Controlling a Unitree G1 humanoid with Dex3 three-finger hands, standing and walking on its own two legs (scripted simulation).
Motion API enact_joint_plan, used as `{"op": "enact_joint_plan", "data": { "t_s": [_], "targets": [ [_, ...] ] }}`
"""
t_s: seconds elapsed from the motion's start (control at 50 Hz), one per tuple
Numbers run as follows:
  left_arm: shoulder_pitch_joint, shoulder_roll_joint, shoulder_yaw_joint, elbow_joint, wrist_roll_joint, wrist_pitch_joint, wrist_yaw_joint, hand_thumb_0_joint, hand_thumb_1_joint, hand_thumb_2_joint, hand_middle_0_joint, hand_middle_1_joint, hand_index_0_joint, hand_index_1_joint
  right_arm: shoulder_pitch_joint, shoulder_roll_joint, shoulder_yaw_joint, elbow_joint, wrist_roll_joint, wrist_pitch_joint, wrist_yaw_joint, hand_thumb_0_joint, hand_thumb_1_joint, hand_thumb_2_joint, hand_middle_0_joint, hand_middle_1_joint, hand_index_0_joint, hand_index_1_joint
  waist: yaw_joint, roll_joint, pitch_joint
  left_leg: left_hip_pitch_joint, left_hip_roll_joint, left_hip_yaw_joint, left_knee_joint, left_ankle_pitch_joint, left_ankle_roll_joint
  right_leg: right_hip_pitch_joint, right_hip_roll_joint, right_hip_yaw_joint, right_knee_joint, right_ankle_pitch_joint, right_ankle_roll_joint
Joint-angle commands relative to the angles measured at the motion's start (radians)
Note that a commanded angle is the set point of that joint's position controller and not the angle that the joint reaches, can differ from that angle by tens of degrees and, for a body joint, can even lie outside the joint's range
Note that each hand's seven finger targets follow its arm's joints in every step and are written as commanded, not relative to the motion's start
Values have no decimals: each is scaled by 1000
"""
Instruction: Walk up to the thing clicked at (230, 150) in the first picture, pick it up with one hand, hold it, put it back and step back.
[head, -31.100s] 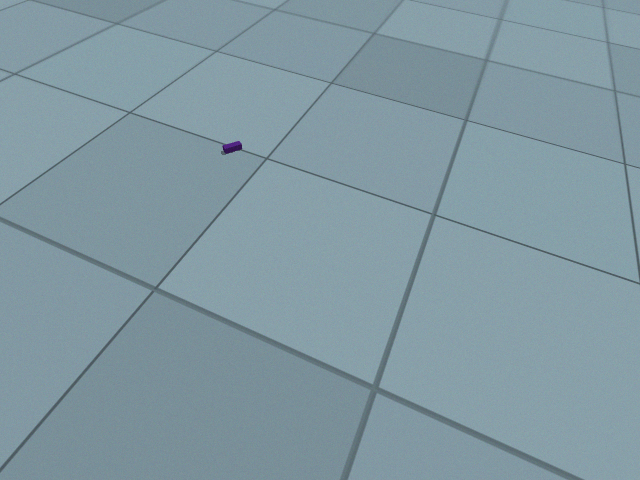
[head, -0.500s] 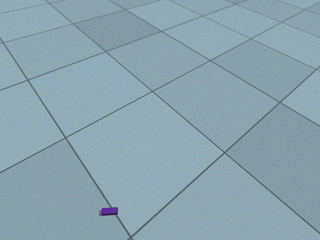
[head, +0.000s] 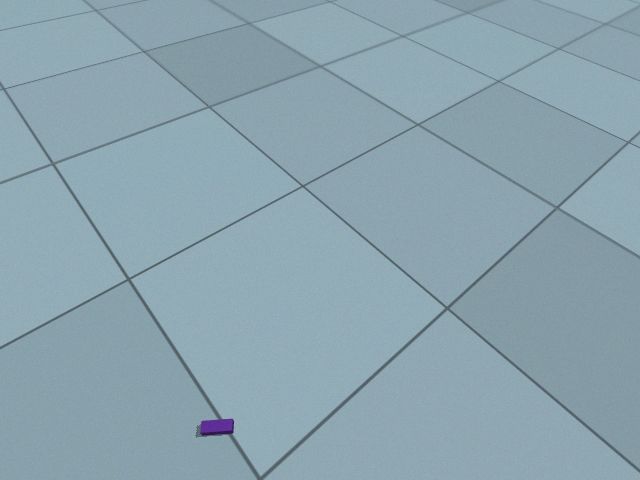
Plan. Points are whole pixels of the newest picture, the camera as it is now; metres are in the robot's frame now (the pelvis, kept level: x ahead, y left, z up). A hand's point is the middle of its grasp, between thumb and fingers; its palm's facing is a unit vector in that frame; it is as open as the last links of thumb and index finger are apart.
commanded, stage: rise first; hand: left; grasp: from above
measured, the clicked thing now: (217, 427) +0.38 +0.24 -0.77
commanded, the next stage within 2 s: none
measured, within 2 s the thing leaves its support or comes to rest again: neither
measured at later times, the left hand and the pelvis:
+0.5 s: hand out of the picture +0.12 +0.26 -0.22, palm faces -0.14 -0.89 -0.43, open 12.8 cm; pelvis -0.03 +0.02 -0.07, yaw +0 degrees
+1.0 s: hand out of the picture +0.18 +0.28 -0.40, palm faces -0.42 -0.54 -0.73, open 12.9 cm; pelvis -0.06 +0.02 -0.25, yaw +0 degrees
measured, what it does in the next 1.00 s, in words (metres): lowers itself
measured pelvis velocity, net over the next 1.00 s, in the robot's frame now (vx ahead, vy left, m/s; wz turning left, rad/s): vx -0.06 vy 0.02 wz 0.00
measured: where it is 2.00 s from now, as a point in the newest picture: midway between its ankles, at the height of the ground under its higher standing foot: outside the picture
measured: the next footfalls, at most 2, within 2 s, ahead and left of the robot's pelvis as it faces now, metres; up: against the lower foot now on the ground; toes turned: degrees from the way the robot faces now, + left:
none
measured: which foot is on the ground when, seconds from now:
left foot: down 0.00-1.00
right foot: down 0.00-1.00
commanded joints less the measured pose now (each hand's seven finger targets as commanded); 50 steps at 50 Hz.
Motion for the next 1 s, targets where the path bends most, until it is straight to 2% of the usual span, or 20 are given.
{"op": "enact_joint_plan", "data": {
  "t_s": [0.0,0.02,0.04,0.06,0.1,0.16,0.2,0.24,0.3,0.36,0.42,0.52,0.6,0.68,0.72,0.76,0.84,0.9,0.92,0.98],
  "targets": [
    [-385,29,38,-409,-46,-101,27,0,740,927,-274,-440,-232,-456,-8,-31,-2,-327,69,-68,-32,0,-980,-921,199,301,200,301,-118,52,23,-143,-39,48,43,29,35,-194,-22,45,13,91,2],
    [-446,103,71,-328,-35,-87,30,0,660,942,-262,-484,-216,-530,43,-65,-9,-274,71,-67,-40,0,-944,-911,198,300,199,300,-81,6,-27,-141,-34,39,56,15,39,-145,-19,31,22,52,6],
    [-277,205,140,-152,-11,-46,35,0,580,947,-237,-541,-197,-581,70,-102,-20,-262,66,-56,-46,0,-941,-912,198,300,199,300,-63,-29,-7,-182,-38,35,80,-10,42,-166,-11,19,36,4,-1],
    [-202,200,147,-101,-3,-33,20,0,500,915,-228,-602,-204,-625,74,-97,-33,-287,64,-48,-42,0,-928,-906,198,300,199,300,-29,-33,-2,-213,-32,35,110,2,38,-179,-7,12,63,-5,-4],
    [-273,246,173,-161,45,-48,-1,0,377,875,-216,-720,-213,-722,100,-98,-64,-331,49,-57,-49,0,-896,-896,199,300,200,300,-28,-46,-148,-227,-32,29,182,40,43,-187,-12,24,139,51,0],
    [-75,204,194,-92,128,-29,-29,0,137,847,-199,-862,-221,-839,134,-84,-87,-398,33,-64,-34,0,-937,-905,200,300,200,300,18,-24,-277,-326,-52,26,301,107,37,-185,-17,25,269,117,-3],
    [-71,195,213,-166,145,-23,-12,0,-23,848,-210,-886,-228,-867,133,-74,-95,-448,30,-63,-29,0,-942,-907,200,300,200,300,36,21,-322,-355,-55,26,336,109,27,-214,-10,27,319,108,-8],
    [-84,145,188,-215,159,0,8,0,-183,854,-196,-921,-212,-903,123,-63,-94,-489,31,-62,-24,0,-917,-900,200,300,200,300,25,31,-308,-394,-50,18,368,72,23,-281,-4,19,347,55,-10],
    [-66,160,196,-301,183,39,35,0,-407,879,-227,-904,-222,-908,106,-60,-99,-555,40,-67,-22,0,-931,-906,200,299,200,299,18,16,-282,-461,-41,11,412,-2,23,-358,-1,15,384,-31,-9],
    [-59,120,167,-361,201,65,39,0,-500,894,-232,-910,-218,-922,96,-52,-98,-588,39,-83,-22,0,-952,-912,201,299,200,299,-8,-18,-250,-533,-30,-1,471,-75,26,-477,5,11,446,-107,-9],
    [-62,152,204,-453,234,59,52,0,-475,874,-239,-885,-225,-899,115,-47,-105,-607,29,-106,-25,0,-933,-907,201,299,200,299,-4,-23,-302,-595,-29,-2,557,-106,31,-540,1,16,522,-137,-6],
    [34,141,205,-597,301,50,67,0,-448,847,-263,-879,-252,-889,107,-38,-107,-645,18,-140,-28,0,-939,-909,200,300,200,300,1,60,-362,-670,-22,-10,664,-106,21,-674,2,17,667,-140,-10],
    [30,118,166,-696,342,62,77,0,-462,835,-274,-903,-268,-909,97,-39,-107,-651,17,-157,-28,0,-966,-916,200,300,200,300,-26,78,-412,-721,-14,-30,743,-102,18,-779,3,12,765,-144,-13],
    [-53,146,172,-632,417,46,97,0,-448,825,-261,-917,-262,-914,74,-54,-112,-645,12,-179,-25,0,-969,-917,200,300,200,300,-46,41,-428,-884,-11,-46,893,-133,21,-961,1,6,913,-183,-11],
    [-68,156,170,-630,461,23,108,0,-419,810,-271,-900,-274,-895,61,-64,-114,-647,10,-189,-14,0,-958,-913,200,300,200,300,-27,70,-477,-939,-18,-49,958,-132,18,-1034,-3,7,991,-189,-14],
    [-99,135,126,-635,502,-3,114,0,-373,789,-295,-872,-297,-870,59,-69,-117,-644,13,-198,-6,0,-943,-910,201,300,200,300,-30,77,-550,-959,-21,-54,1018,-108,18,-1096,-4,6,1051,-176,-14],
    [-172,218,161,-581,593,-45,155,0,-351,785,-302,-863,-304,-861,44,-90,-125,-621,19,-202,6,0,-937,-909,201,300,200,300,-23,90,-625,-1061,-26,-64,1140,-79,17,-1219,-6,4,1185,-156,-17],
    [-209,242,159,-565,650,-61,186,0,-338,782,-296,-867,-302,-861,48,-92,-133,-599,22,-195,18,0,-934,-907,201,300,200,300,-4,85,-715,-1124,-35,-40,1239,-27,28,-1252,-4,12,1251,-107,-18],
    [-251,239,146,-572,670,-62,196,0,-325,778,-296,-864,-303,-857,51,-90,-138,-592,21,-191,21,0,-928,-906,201,300,200,300,-14,74,-749,-1153,-40,-32,1273,-31,33,-1253,-2,15,1263,-94,-16],
    [-350,282,159,-500,727,-67,224,0,-325,782,-308,-848,-311,-845,56,-100,-137,-558,17,-185,31,0,-931,-908,201,300,200,300,-9,67,-767,-1256,-43,-26,1351,-39,34,-1305,-5,14,1329,-97,-17]
  ]
}}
